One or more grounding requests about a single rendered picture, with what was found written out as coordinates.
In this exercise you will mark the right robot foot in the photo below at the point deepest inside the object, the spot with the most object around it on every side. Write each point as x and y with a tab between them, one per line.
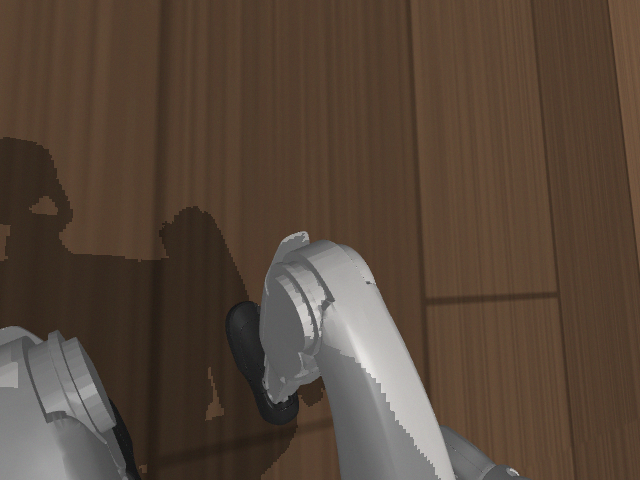
242	330

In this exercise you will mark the left robot foot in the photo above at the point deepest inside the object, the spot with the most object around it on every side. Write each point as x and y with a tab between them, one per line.
125	444

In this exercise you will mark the right robot hand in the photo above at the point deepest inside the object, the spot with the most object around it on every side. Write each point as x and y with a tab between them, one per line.
468	461

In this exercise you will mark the right robot arm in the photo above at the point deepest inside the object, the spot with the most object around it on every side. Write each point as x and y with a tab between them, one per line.
503	472

